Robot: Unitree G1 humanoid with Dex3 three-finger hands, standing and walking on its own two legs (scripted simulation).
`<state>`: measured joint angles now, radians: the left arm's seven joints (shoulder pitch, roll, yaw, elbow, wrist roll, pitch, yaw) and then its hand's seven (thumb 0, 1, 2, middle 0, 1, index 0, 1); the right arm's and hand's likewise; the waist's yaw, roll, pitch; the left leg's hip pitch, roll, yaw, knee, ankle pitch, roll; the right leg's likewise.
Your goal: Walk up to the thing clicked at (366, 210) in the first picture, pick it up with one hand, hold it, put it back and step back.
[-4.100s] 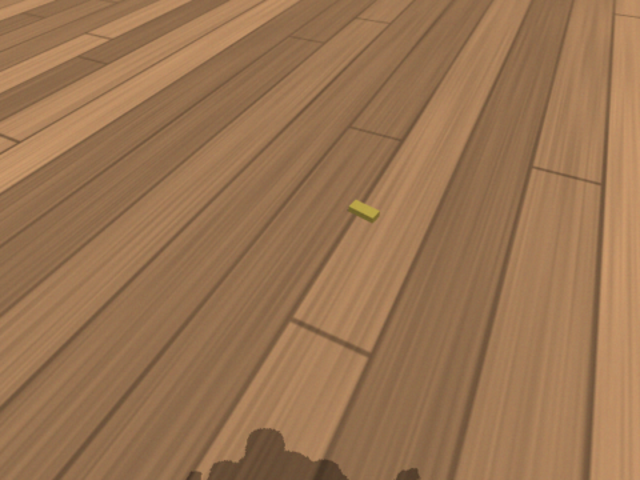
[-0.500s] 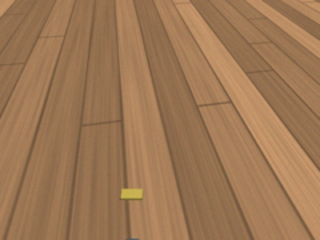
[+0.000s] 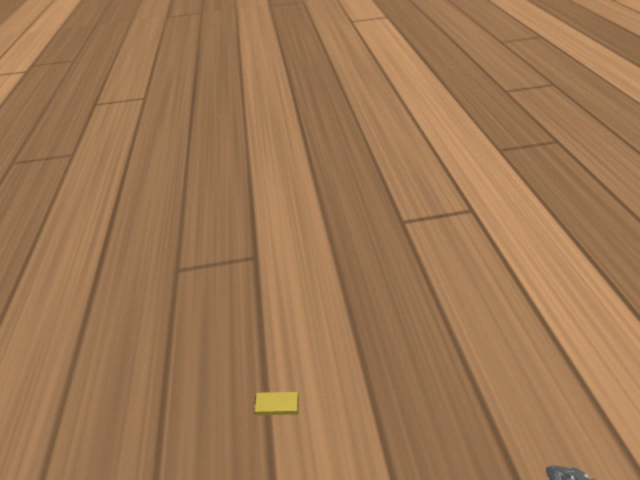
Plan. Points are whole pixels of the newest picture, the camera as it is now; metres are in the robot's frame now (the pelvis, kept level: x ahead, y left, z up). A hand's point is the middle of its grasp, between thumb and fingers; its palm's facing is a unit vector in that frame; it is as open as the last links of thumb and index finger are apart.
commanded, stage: walk up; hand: left
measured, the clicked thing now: (277, 403) +0.47 +0.22 -0.76
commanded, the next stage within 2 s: stand in 0.74 s
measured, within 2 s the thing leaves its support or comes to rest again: neither
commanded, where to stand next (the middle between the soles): +0.10 -0.02 m, yaw +0 degrees
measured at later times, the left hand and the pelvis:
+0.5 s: hand out of the picture +0.11 +0.25 -0.15, palm faces -0.02 -0.95 -0.32, open 7.4 cm; pelvis +0.01 +0.01 +0.00, yaw -1 degrees
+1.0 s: hand out of the picture +0.09 +0.26 -0.15, palm faces +0.00 -0.94 -0.35, open 7.4 cm; pelvis +0.02 +0.01 +0.01, yaw +0 degrees
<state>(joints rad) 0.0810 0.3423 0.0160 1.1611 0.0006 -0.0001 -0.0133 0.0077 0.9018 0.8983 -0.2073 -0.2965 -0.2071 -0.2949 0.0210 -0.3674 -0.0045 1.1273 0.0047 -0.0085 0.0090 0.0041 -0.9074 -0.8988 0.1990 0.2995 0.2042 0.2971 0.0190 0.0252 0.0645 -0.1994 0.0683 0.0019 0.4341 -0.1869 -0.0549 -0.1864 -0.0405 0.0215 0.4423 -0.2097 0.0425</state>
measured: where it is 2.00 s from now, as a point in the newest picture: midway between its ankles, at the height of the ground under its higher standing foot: outside the picture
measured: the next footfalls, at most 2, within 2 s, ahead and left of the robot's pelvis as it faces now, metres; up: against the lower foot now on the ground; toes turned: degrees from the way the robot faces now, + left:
none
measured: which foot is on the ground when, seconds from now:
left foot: down 0.00-1.00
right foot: down 0.00-1.00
